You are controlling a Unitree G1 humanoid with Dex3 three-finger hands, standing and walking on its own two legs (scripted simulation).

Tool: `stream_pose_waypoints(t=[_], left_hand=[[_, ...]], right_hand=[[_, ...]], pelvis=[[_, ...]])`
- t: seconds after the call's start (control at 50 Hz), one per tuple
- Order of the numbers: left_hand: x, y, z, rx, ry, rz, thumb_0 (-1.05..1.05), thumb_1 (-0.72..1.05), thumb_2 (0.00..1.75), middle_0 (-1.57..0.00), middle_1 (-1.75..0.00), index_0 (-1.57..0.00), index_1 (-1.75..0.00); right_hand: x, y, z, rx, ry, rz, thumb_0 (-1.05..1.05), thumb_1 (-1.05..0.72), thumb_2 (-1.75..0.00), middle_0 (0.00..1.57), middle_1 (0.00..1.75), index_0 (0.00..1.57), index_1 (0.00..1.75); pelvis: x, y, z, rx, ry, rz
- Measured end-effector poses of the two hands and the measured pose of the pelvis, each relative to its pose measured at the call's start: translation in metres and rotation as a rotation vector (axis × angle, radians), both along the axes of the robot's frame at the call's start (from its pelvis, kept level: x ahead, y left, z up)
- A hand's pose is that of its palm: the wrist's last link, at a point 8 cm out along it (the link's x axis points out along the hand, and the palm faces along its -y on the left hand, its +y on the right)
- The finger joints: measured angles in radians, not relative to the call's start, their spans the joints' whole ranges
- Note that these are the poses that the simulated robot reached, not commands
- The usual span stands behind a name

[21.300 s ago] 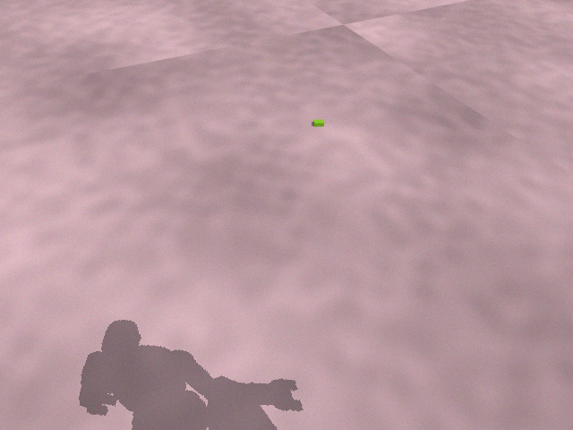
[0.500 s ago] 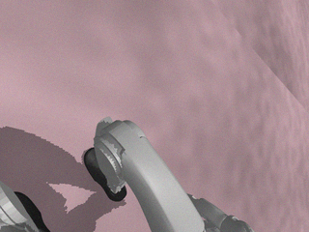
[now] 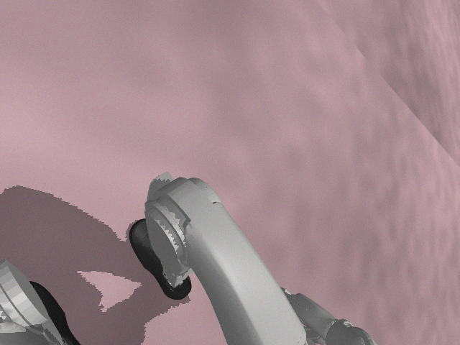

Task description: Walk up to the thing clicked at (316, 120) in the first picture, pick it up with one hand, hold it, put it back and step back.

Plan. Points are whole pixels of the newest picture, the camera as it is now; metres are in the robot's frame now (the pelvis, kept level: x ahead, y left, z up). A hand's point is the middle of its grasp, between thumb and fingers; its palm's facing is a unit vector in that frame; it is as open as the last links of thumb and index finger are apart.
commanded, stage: close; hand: left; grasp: from above
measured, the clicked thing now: out of the picture +0.47 +0.35 -0.32
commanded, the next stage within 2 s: settle in 1.78 s
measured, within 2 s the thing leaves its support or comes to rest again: neither
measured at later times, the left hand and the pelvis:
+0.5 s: hand out of the picture +0.45 +0.35 -0.27, palm faces -0.33 -0.28 -0.90, open 8.6 cm; pelvis +0.00 +0.00 +0.00, yaw +0 degrees
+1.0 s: hand out of the picture +0.45 +0.35 -0.27, palm faces -0.33 -0.27 -0.90, open 7.3 cm; pelvis +0.00 +0.00 +0.00, yaw +0 degrees
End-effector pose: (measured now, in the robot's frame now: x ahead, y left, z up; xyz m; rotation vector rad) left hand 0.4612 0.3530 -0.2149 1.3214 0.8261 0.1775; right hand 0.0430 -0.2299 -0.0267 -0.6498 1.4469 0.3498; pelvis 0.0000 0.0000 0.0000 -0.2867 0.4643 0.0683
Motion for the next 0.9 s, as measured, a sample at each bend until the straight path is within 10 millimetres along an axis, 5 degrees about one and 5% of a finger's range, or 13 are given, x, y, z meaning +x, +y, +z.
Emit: stream_pose_waypoints(t=[0.68,0.9], left_hand=[[-0.0052,-0.0071,0.0006,-0.004,0.004,-0.008,0.01,0.37,0.39,-0.81,-0.51,-0.83,-0.48],[-0.0052,-0.0036,0.0024,0.005,-0.005,0.008,0.0,0.4,0.26,-0.86,-0.43,-0.89,-0.39]], right_hand=[[-0.0039,-0.0033,-0.0037,0.007,-0.007,-0.007,0.0,-0.92,-0.9,0.2,0.3,0.2,0.3],[-0.0079,-0.0028,-0.0042,0.003,-0.011,-0.016,0.0,-0.92,-0.9,0.2,0.3,0.2,0.3]], pelvis=[[-0.0015,-0.0025,-0.0024,0.009,-0.01,-0.002],[-0.0034,-0.0013,-0.0033,0.01,-0.013,-0.004]])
